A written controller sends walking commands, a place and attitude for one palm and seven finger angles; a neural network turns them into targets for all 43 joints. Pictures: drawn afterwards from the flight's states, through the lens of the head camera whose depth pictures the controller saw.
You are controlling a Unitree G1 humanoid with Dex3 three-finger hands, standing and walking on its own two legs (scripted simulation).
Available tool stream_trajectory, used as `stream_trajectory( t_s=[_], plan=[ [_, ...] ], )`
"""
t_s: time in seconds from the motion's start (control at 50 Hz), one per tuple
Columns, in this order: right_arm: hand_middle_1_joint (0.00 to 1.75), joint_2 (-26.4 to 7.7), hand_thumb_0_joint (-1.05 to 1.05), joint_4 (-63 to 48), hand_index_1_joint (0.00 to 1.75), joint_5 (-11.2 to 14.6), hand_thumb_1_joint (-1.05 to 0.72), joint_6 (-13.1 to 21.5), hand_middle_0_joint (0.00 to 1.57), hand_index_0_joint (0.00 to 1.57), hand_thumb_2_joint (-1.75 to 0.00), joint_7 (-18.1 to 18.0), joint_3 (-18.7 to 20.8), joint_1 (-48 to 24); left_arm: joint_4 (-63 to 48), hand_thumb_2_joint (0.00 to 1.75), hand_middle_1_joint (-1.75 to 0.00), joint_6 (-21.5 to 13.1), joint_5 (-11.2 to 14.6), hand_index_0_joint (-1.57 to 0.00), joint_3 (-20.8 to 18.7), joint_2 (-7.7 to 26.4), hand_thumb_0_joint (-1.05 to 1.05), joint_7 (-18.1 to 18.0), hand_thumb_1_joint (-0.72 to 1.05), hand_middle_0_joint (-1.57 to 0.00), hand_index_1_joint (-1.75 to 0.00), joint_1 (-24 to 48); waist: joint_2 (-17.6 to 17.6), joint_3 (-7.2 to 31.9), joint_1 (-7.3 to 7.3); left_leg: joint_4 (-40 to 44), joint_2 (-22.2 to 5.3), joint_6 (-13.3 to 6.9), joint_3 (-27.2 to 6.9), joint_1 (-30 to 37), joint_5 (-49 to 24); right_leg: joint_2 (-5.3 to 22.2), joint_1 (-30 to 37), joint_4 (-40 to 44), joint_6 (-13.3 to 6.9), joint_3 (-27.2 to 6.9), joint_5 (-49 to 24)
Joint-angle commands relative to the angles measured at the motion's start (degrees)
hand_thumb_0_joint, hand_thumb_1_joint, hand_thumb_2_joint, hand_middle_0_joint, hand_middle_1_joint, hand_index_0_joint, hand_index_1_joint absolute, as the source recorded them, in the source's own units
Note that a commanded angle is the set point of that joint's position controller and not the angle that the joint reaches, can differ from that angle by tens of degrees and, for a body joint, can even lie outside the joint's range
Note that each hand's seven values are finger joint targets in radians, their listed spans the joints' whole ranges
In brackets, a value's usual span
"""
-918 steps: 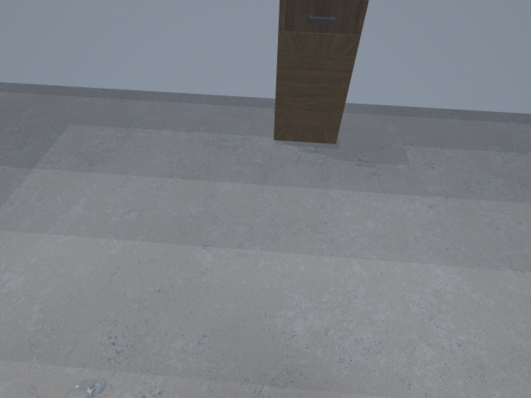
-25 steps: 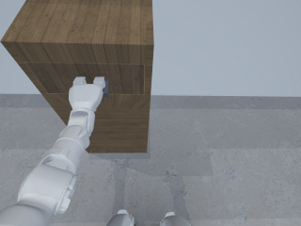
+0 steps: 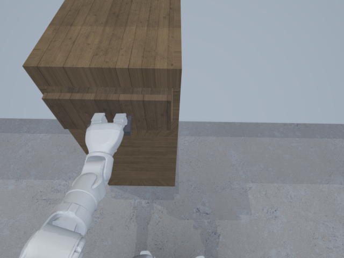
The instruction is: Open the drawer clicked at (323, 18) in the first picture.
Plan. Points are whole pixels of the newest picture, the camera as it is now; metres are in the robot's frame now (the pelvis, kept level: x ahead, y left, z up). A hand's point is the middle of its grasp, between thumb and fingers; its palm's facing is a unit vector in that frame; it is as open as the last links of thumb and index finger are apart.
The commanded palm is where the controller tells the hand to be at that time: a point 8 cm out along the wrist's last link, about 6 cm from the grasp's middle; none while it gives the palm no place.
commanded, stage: pull the drawer open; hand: left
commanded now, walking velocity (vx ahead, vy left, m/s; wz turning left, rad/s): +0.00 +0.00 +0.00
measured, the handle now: (110, 124) +0.46 +0.17 -0.01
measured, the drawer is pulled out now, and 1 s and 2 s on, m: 0.04 0.15 0.29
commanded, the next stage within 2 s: none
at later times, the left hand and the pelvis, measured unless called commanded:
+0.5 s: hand (107, 166) +0.35 +0.17 -0.03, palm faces -0.01 -0.06 -1.00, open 5.6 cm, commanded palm +0.30 +0.17 +0.03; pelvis -0.01 -0.01 +0.00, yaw +1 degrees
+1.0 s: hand (104, 187) +0.29 +0.17 -0.03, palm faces +0.00 -0.08 -1.00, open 5.6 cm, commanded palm +0.25 +0.17 +0.03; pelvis -0.01 -0.01 +0.00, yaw +1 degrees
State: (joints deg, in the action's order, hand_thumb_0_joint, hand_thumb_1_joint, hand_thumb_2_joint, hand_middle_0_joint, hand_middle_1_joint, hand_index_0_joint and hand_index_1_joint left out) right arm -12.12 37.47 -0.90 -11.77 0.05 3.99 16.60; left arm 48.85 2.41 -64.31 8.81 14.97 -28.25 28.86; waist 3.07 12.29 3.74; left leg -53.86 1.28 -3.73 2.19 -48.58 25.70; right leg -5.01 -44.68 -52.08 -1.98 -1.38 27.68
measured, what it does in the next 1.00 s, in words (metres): stands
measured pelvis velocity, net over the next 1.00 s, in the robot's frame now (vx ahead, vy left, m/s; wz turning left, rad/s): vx -0.01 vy -0.01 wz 0.01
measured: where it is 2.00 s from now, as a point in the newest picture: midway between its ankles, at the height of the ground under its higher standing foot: outside the picture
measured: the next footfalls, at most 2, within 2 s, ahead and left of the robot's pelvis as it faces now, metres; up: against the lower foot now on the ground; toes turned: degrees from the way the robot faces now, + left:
none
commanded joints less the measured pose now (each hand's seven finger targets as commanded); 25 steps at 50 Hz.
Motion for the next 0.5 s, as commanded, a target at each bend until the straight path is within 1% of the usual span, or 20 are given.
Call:
stream_trajectory(
  t_s=[0.0, 0.02, 0.04, 0.06, 0.08, 0.12, 0.14, 0.16, 0.18, 0.2, 0.22, 0.24, 0.28, 0.32, 0.34, 0.36, 0.38, 0.4, 0.44, 0.48],
  plan=[
    [0.30, -8.16, 0.00, -5.78, 0.30, -0.03, -0.90, 1.16, 0.20, 0.20, -0.90, -0.05, 2.91, 1.72, -12.91, 0.90, -1.35, 0.11, 0.88, -0.40, -1.17, 4.56, 0.00, -2.39, 0.90, -0.40, -1.35, 10.11, -2.18, 20.44, -1.00, 2.94, -1.23, 1.32, -3.13, 22.70, -33.18, 0.54, 7.01, 4.99, -1.02, 0.80, -30.38],
    [0.30, -8.10, 0.00, -6.01, 0.30, -0.09, -0.90, 1.26, 0.20, 0.20, -0.90, 0.08, 2.90, 1.32, -13.70, 0.90, -1.35, 0.38, 1.22, -0.40, -1.00, 4.05, 0.00, -2.38, 0.90, -0.40, -1.35, 9.40, -2.41, 19.96, -0.77, 2.86, -1.36, 1.28, -3.40, 23.16, -33.98, 0.49, 6.50, 5.02, -1.01, 1.07, -30.17],
    [0.30, -8.10, 0.00, -6.01, 0.30, 0.00, -0.90, 1.08, 0.20, 0.20, -0.90, 0.08, 2.75, 0.85, -14.62, 0.90, -1.35, 0.40, 0.75, -0.40, -1.77, 5.18, 0.00, -2.54, 0.90, -0.40, -1.35, 9.23, -2.12, 20.12, -1.27, 2.99, -1.50, 1.46, -3.57, 23.55, -34.15, 0.45, 5.95, 4.69, -0.95, 1.01, -29.58],
    [0.30, -8.01, 0.00, -6.44, 0.30, -0.02, -0.90, 1.13, 0.20, 0.20, -0.90, 0.18, 2.78, 0.70, -14.94, 0.90, -1.35, 0.85, 1.00, -0.40, -0.17, 3.09, 0.00, -2.41, 0.90, -0.40, -1.35, 7.19, -2.00, 19.18, -1.07, 3.00, -1.42, 1.38, -3.69, 23.83, -34.22, 0.43, 5.99, 4.95, -1.02, 1.29, -29.29],
    [0.30, -7.89, 0.00, -6.49, 0.30, 0.09, -0.90, 1.08, 0.20, 0.20, -0.90, 0.22, 2.71, 0.07, -15.90, 0.90, -1.35, 0.89, 1.14, -0.40, 0.13, 2.91, 0.00, -2.43, 0.90, -0.40, -1.35, 8.79, -3.20, 18.74, -0.51, 3.00, -1.36, 1.22, -3.36, 23.29, -32.46, 0.53, 5.93, 5.35, -0.81, 1.18, -29.06],
    [0.30, -8.18, 0.00, -7.00, 0.30, -0.05, -0.90, 1.23, 0.20, 0.20, -0.90, -0.09, 2.56, -0.59, -17.18, 0.90, -1.35, 1.07, 0.92, -0.40, -2.11, 5.87, 0.00, -2.49, 0.90, -0.40, -1.35, 6.88, -3.05, 18.92, -1.41, 3.09, -1.00, 1.26, -3.50, 22.51, -31.40, 0.54, 7.30, 5.07, -1.12, 0.74, -28.98],
    [0.30, -7.75, 0.00, -7.01, 0.30, 0.08, -0.90, 1.11, 0.20, 0.20, -0.90, -0.14, 2.26, -1.27, -16.63, 0.90, -1.35, 1.28, 0.59, -0.40, -0.88, 4.63, 0.00, -2.54, 0.90, -0.40, -1.35, 7.31, -2.99, 18.61, -1.17, 3.19, -0.75, 1.22, -3.13, 21.96, -29.79, 0.62, 6.95, 5.09, -0.93, 0.69, -28.57],
    [0.30, -7.83, 0.00, -7.14, 0.30, 0.05, -0.90, 1.30, 0.20, 0.20, -0.90, -0.28, 2.29, -1.05, -16.48, 0.90, -1.35, 1.49, 0.66, -0.40, -0.37, 4.19, 0.00, -2.45, 0.90, -0.40, -1.35, 7.14, -3.37, 16.88, -0.97, 3.29, -0.65, 1.21, -3.24, 21.15, -28.43, 0.65, 6.84, 5.20, -1.09, 0.94, -27.60],
    [0.30, -7.74, 0.00, -7.00, 0.30, 0.16, -0.90, 1.25, 0.20, 0.20, -0.90, -0.38, 2.14, -1.76, -17.02, 0.90, -1.35, 1.37, 0.19, -0.40, -0.70, 5.01, 0.00, -2.57, 0.90, -0.40, -1.35, 8.87, -2.72, 16.63, -0.86, 3.41, -0.63, 1.25, -3.12, 21.13, -27.41, 0.71, 6.02, 5.30, -1.06, 0.74, -26.81],
    [0.30, -7.73, 0.00, -7.40, 0.30, 0.09, -0.90, 1.40, 0.20, 0.20, -0.90, -0.44, 2.20, -1.80, -17.35, 0.90, -1.35, 1.50, 0.20, -0.40, -0.68, 4.84, 0.00, -2.64, 0.90, -0.40, -1.35, 7.40, -2.51, 17.01, -1.36, 3.41, -0.48, 1.23, -3.20, 21.32, -26.84, 0.68, 6.48, 5.24, -1.20, 0.81, -26.06],
    [0.30, -7.78, 0.00, -7.50, 0.30, 0.06, -0.90, 1.46, 0.20, 0.20, -0.90, -0.48, 2.15, -2.26, -17.60, 0.90, -1.35, 1.63, 0.46, -0.40, -0.54, 4.68, 0.00, -2.61, 0.90, -0.40, -1.35, 7.44, -2.28, 16.70, -1.05, 3.36, -0.52, 1.22, -3.27, 21.40, -26.60, 0.67, 6.10, 5.44, -1.26, 0.79, -25.80],
    [0.30, -7.57, 0.00, -7.28, 0.30, 0.14, -0.90, 1.27, 0.20, 0.20, -0.90, -0.61, 1.92, -2.68, -17.83, 0.90, -1.35, 1.47, -0.17, -0.40, -0.79, 5.47, 0.00, -2.69, 0.90, -0.40, -1.35, 8.84, -1.95, 17.61, -1.22, 3.33, -0.46, 1.31, -3.28, 21.49, -25.93, 0.75, 5.60, 5.08, -1.19, 0.55, -25.17],
    [0.30, -7.44, 0.00, -7.74, 0.30, 0.15, -0.90, 1.34, 0.20, 0.20, -0.90, -0.66, 1.86, -3.05, -17.70, 0.90, -1.35, 1.66, 0.03, -0.40, -0.46, 4.77, 0.00, -2.57, 0.90, -0.40, -1.35, 6.75, -2.23, 17.28, -1.70, 3.40, -0.18, 1.28, -2.94, 20.93, -25.23, 0.74, 6.22, 5.21, -1.22, 0.63, -25.10],
    [0.30, -7.71, 0.00, -7.98, 0.30, 0.15, -0.90, 1.38, 0.20, 0.20, -0.90, -0.72, 1.82, -3.37, -18.04, 0.90, -1.35, 1.84, 0.24, -0.40, -1.03, 5.43, 0.00, -2.44, 0.90, -0.40, -1.35, 5.44, -2.53, 16.89, -1.88, 3.52, -0.19, 1.28, -3.17, 20.80, -24.96, 0.64, 6.67, 5.31, -1.42, 0.49, -24.97],
    [0.30, -7.38, 0.00, -8.03, 0.30, 0.26, -0.90, 1.34, 0.20, 0.20, -0.90, -0.77, 1.64, -3.80, -18.51, 0.90, -1.35, 1.70, 0.18, -0.40, -0.10, 4.59, 0.00, -2.35, 0.90, -0.40, -1.35, 6.49, -2.92, 17.38, -1.60, 3.52, -0.17, 1.24, -3.06, 20.66, -24.39, 0.77, 6.43, 5.15, -1.19, 0.43, -24.75],
    [0.30, -7.47, 0.00, -8.40, 0.30, 0.26, -0.90, 1.50, 0.20, 0.20, -0.90, -0.82, 1.77, -3.64, -18.55, 0.90, -1.35, 1.71, 0.45, -0.40, -0.75, 5.11, 0.00, -2.28, 0.90, -0.40, -1.35, 4.07, -2.39, 16.67, -2.32, 3.67, 0.03, 1.24, -2.91, 20.23, -23.78, 0.72, 7.15, 5.34, -1.41, 0.28, -24.39],
    [0.30, -7.31, 0.00, -8.48, 0.30, 0.36, -0.90, 1.52, 0.20, 0.20, -0.90, -0.76, 1.55, -4.28, -19.08, 0.90, -1.35, 1.65, 0.31, -0.40, 0.13, 4.33, 0.00, -2.13, 0.90, -0.40, -1.35, 4.34, -2.98, 16.80, -2.05, 3.86, -0.04, 1.26, -2.96, 20.24, -23.09, 0.77, 6.77, 5.41, -1.29, 0.42, -23.77],
    [0.30, -7.31, 0.00, -8.81, 0.30, 0.32, -0.90, 1.74, 0.20, 0.20, -0.90, -0.84, 1.69, -4.17, -19.66, 0.90, -1.35, 1.62, 0.82, -0.40, 0.16, 3.90, 0.00, -2.01, 0.90, -0.40, -1.35, 2.65, -3.55, 16.93, -2.28, 3.84, 0.05, 1.06, -2.80, 20.07, -22.84, 0.78, 7.70, 5.62, -1.32, 0.31, -24.08],
    [0.30, -7.31, 0.00, -8.84, 0.30, 0.48, -0.90, 1.79, 0.20, 0.20, -0.90, -1.03, 1.38, -4.79, -20.04, 0.90, -1.35, 1.42, 0.71, -0.40, -1.19, 5.68, 0.00, -1.83, 0.90, -0.40, -1.35, 1.61, -3.73, 16.64, -2.61, 3.96, 0.15, 1.10, -2.66, 19.23, -22.44, 0.92, 8.13, 5.62, -1.21, -0.23, -24.46],
    [0.30, -7.21, 0.00, -9.25, 0.30, 0.42, -0.90, 2.13, 0.20, 0.20, -0.90, -1.11, 1.33, -5.06, -21.86, 0.90, -1.35, 1.05, 1.03, -0.40, -0.84, 5.23, 0.00, -1.72, 0.90, -0.40, -1.35, -0.80, -4.59, 16.89, -2.76, 3.96, 0.32, 0.97, -2.40, 18.74, -22.06, 1.03, 9.35, 5.78, -1.11, -0.45, -25.29]
  ],
)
